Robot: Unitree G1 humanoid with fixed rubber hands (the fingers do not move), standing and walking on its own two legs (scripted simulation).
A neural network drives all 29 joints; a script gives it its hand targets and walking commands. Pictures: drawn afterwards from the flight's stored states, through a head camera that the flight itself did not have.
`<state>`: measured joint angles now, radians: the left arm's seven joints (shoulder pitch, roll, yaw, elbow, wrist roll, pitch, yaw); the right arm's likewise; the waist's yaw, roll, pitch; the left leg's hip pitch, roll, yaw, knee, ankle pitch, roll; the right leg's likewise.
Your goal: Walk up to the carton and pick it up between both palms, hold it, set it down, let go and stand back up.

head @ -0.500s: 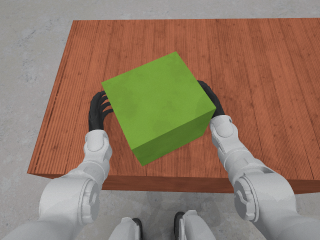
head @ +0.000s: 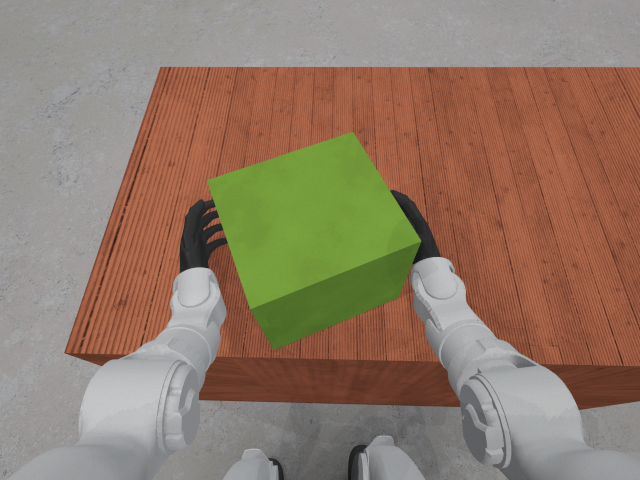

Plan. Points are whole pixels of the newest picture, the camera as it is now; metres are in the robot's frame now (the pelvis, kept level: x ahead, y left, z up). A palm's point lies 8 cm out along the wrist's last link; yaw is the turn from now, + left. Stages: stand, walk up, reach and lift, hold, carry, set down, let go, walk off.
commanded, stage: reach and lift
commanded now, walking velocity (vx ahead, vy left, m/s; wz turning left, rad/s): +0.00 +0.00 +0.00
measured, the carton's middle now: (312, 245) +0.40 +0.01 +0.00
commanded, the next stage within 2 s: none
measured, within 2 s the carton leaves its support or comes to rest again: leaves its support in 0.18 s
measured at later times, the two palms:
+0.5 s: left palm (174, 265) +0.37 +0.18 +0.01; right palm (412, 248) +0.38 -0.11 +0.03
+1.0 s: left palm (124, 231) +0.36 +0.19 +0.12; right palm (426, 203) +0.36 -0.10 +0.15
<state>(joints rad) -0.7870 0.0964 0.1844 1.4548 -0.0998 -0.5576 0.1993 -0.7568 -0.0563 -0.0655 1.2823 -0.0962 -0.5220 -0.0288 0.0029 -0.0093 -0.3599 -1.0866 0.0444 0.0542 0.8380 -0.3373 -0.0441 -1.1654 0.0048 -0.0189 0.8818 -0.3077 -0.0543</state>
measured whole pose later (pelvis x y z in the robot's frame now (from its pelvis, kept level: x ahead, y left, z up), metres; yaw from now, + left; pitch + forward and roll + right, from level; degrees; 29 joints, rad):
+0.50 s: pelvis -0.01 +0.01 +0.00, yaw -1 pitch +29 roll +2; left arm -0.64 0.09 0.08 1.15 -0.15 -0.30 0.32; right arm -0.64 -0.06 0.11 1.00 0.10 -0.21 -0.06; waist 0.00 0.00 -0.42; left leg -1.04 0.04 0.05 0.88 -0.35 -0.03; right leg -1.10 0.01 -0.02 0.89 -0.30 -0.05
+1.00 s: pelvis -0.02 +0.03 +0.02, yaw -3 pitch +15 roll -1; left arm -0.66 0.11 0.08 1.02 -0.16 0.12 0.37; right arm -0.72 -0.06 0.11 0.85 0.18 0.29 -0.11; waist 0.00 0.03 -0.41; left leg -0.73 0.04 0.00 0.82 -0.35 -0.02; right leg -0.76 0.03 -0.02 0.77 -0.27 -0.03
